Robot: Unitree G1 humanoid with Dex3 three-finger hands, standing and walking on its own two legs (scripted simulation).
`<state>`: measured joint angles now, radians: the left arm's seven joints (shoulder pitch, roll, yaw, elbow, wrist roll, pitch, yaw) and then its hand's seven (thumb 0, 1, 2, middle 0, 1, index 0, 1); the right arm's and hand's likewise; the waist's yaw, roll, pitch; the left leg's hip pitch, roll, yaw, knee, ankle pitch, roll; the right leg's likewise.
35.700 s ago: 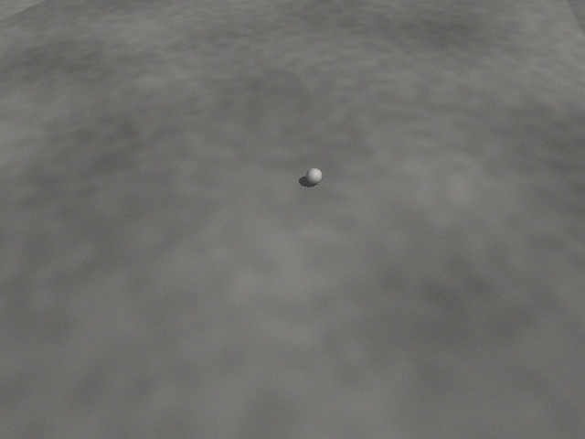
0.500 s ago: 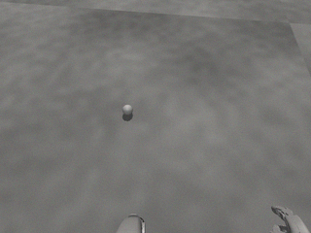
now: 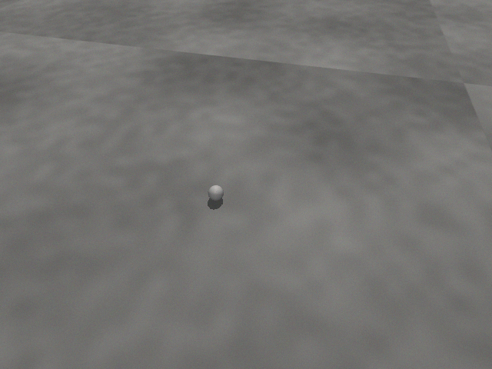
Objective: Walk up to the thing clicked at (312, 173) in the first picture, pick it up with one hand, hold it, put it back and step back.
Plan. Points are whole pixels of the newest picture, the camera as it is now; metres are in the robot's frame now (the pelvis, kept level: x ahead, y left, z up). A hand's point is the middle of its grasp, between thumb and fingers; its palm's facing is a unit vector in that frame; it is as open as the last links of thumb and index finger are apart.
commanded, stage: step back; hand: left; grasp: from above
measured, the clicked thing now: (215, 192) +1.10 +0.20 -0.73
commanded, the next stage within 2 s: stand in 0.66 s
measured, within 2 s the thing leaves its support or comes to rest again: neither
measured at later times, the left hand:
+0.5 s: hand out of the picture +0.11 +0.27 -0.16, palm faces +0.04 -0.93 -0.37, open 7.4 cm
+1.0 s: hand out of the picture +0.13 +0.27 -0.14, palm faces -0.01 -0.94 -0.33, open 7.4 cm
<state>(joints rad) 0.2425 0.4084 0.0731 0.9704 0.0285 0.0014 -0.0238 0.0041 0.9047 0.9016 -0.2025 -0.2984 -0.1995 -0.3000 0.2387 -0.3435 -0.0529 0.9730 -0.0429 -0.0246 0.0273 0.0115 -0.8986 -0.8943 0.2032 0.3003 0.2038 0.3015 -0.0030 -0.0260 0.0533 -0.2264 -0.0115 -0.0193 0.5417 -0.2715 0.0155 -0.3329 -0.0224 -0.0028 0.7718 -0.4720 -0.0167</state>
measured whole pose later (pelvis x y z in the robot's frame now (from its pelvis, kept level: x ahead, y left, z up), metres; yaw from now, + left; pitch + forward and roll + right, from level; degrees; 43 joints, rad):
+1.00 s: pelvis +0.05 +0.01 +0.01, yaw +0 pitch -4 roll +0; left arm 0.09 0.35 0.00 1.13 0.01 -0.02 -0.01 0.00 0.90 0.90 -0.20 -0.30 -0.20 -0.30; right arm 0.05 -0.34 -0.01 1.14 -0.01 -0.02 0.02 0.01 -0.90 -0.89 0.20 0.30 0.20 0.30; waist 0.00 0.00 0.06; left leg -0.17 0.02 0.03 0.35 -0.12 -0.01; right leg -0.07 -0.03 -0.03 0.34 -0.21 0.02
